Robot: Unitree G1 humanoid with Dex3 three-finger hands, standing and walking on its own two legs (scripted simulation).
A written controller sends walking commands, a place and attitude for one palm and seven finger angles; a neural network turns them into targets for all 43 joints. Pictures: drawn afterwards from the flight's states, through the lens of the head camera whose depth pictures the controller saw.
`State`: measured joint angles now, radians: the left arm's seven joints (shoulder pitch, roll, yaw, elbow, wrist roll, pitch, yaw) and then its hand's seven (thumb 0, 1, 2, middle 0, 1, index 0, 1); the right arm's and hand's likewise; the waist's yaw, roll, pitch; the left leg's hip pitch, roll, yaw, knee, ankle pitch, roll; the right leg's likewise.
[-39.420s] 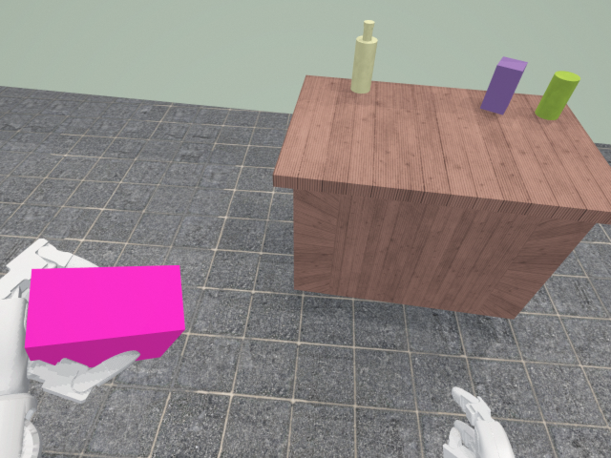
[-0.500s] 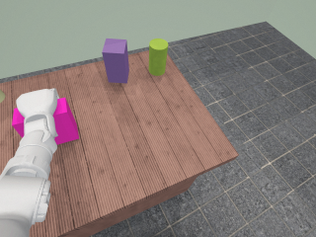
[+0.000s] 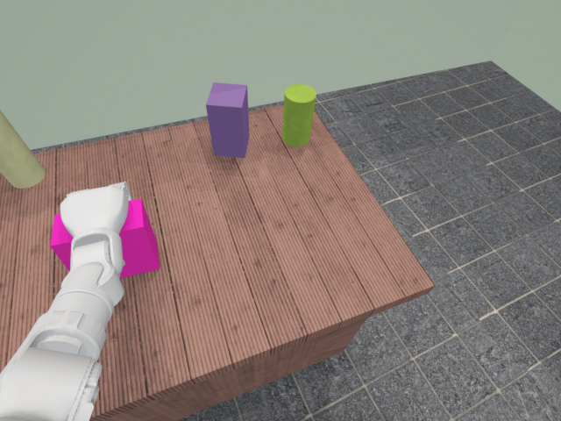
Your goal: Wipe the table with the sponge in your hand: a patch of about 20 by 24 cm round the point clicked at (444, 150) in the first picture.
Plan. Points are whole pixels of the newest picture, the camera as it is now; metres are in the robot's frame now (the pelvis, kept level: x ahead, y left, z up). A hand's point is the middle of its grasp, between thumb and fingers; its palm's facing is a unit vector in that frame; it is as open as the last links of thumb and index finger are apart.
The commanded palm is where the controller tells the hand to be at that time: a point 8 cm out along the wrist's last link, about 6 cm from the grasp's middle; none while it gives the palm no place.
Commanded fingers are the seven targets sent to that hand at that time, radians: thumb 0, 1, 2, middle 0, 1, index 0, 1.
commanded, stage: wipe back along the first lane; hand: left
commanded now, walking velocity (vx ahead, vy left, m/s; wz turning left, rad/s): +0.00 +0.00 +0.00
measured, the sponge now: (114, 250) +0.38 +0.30 -0.05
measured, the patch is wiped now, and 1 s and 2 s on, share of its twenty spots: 1.00 1.00 1.00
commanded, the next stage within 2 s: lift the sponge slowly off the table in 1.06 s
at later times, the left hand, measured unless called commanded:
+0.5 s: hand (112, 256) +0.35 +0.28 +0.00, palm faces -0.04 -0.02 -1.00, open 10.5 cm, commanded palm +0.30 +0.25 +0.03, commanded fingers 0.00 0.10 1.30 -1.20 -1.60 -1.20 -1.60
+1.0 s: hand (118, 288) +0.30 +0.25 +0.00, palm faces -0.03 -0.04 -1.00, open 10.5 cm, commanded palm +0.25 +0.23 +0.03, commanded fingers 0.00 0.10 1.30 -1.20 -1.60 -1.20 -1.60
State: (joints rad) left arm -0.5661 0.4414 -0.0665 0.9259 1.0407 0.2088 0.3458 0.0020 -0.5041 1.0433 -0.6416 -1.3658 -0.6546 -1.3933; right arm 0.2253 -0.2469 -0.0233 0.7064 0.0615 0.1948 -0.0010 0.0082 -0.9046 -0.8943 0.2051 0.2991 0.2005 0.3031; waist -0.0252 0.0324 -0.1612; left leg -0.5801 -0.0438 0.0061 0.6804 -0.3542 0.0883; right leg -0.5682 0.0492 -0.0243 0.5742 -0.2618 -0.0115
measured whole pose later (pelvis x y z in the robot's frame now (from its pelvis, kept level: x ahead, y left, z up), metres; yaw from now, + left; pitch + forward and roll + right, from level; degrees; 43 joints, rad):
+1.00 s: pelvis +0.00 -0.01 +0.01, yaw +1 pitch +8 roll -2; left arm -0.13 0.32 -0.16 0.44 1.02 0.36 0.33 0.00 -0.49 1.04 -0.63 -1.37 -0.64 -1.40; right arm 0.11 -0.25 0.00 0.64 0.07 0.16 -0.01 0.01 -0.90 -0.89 0.20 0.30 0.20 0.30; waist 0.05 0.05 -0.14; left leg -0.41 -0.05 0.01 0.61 -0.34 0.07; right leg -0.42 0.05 -0.02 0.56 -0.28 -0.03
